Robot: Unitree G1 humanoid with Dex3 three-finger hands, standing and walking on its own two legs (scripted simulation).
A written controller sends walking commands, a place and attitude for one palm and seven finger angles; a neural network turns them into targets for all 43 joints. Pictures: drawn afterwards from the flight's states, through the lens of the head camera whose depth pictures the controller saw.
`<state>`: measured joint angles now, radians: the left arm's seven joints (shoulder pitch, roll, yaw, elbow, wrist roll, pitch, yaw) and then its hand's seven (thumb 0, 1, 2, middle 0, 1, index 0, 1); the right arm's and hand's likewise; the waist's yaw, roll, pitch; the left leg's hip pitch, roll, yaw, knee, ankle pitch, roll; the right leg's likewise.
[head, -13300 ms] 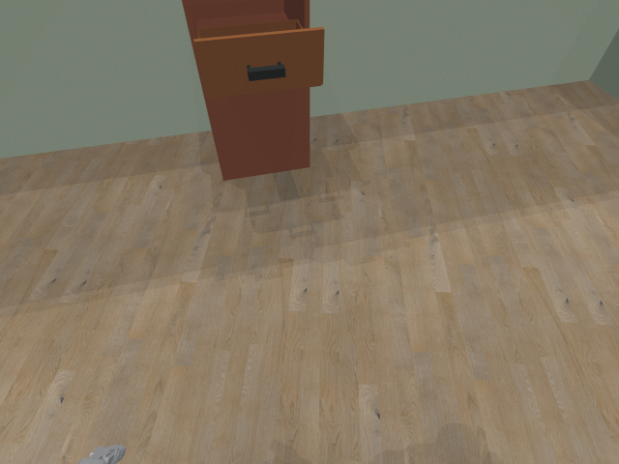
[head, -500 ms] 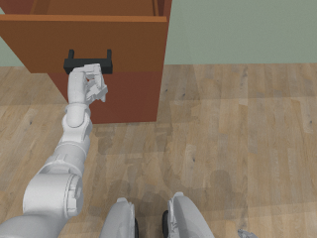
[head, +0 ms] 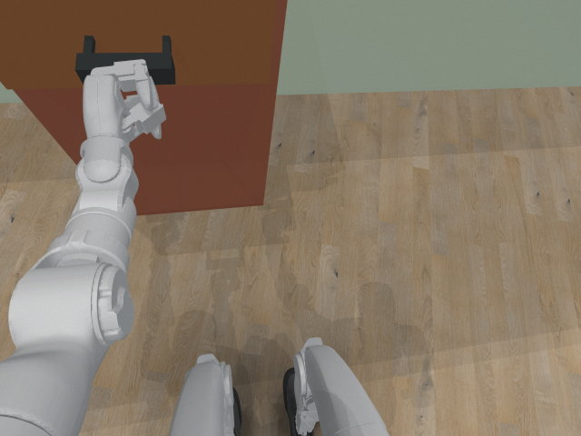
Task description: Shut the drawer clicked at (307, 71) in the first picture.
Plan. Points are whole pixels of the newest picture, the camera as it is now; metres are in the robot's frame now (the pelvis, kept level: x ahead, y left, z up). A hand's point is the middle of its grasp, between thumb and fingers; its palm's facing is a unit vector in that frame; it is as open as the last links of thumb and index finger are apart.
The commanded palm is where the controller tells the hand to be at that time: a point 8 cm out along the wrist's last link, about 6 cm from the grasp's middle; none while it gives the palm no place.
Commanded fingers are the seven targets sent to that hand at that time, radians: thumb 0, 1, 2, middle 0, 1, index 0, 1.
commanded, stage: push the drawer shut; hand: left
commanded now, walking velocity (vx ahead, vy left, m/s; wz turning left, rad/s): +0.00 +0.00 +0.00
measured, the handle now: (128, 56) +0.62 +0.15 +0.05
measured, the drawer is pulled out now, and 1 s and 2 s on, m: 0.05 0.00 0.00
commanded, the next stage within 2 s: pull the fist back off the drawer in 0.66 s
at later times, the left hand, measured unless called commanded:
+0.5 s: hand (153, 78) +0.59 +0.12 +0.05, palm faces +0.02 -1.00 -0.04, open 2.9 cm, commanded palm +0.60 +0.14 +0.05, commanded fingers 0.00 0.90 0.90 -1.40 -1.60 -1.40 -1.60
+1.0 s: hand (149, 76) +0.59 +0.13 +0.05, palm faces +0.03 -1.00 -0.05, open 3.0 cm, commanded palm +0.60 +0.13 +0.05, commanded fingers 0.00 0.90 0.90 -1.40 -1.60 -1.40 -1.60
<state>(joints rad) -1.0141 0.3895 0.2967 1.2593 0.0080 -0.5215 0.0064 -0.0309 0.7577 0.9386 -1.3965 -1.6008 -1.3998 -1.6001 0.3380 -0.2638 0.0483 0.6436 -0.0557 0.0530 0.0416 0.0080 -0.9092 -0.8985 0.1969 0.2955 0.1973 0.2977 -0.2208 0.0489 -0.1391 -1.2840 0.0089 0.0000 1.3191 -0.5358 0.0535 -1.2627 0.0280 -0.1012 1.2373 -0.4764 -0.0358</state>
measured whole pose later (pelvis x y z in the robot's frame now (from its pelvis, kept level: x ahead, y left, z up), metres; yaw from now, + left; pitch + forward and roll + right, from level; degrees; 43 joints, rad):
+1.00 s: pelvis -0.02 +0.01 -0.02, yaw -1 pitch +33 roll -7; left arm -1.33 0.58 0.28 1.40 0.08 -0.37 0.02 -0.01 0.62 0.97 -1.40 -1.60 -1.41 -1.60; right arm 0.39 -0.26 0.10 0.65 -0.08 0.00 0.05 0.01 -0.91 -0.90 0.20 0.30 0.20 0.30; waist -0.32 0.06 -0.12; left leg -1.47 0.01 -0.04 1.39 -0.51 0.06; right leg -1.41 0.03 -0.14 1.27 -0.44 -0.03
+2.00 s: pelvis +0.06 +0.00 +0.08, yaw +1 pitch +16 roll -2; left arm -0.29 0.24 0.15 0.49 -0.17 -0.35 -0.09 0.01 0.90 0.90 -1.40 -1.60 -1.40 -1.60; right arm 0.29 -0.27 0.01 0.54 0.04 0.06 0.02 0.01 -0.91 -0.90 0.20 0.30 0.20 0.30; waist -0.06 0.04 -0.14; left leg -0.73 0.00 0.01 0.94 -0.49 0.04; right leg -0.72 0.05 -0.06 0.87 -0.43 -0.03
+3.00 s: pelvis +0.05 +0.00 +0.13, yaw +2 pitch -5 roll -1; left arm 0.52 0.32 0.27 -0.45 -0.07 -0.08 0.10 0.01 0.90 0.89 -1.40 -1.60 -1.41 -1.60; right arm 0.20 -0.24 0.03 0.62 0.01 -0.09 -0.08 0.02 -0.91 -0.90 0.20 0.30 0.20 0.30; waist 0.08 0.07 0.02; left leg -0.10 -0.02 0.02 0.46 -0.28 0.04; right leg -0.09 0.04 -0.04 0.40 -0.23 -0.03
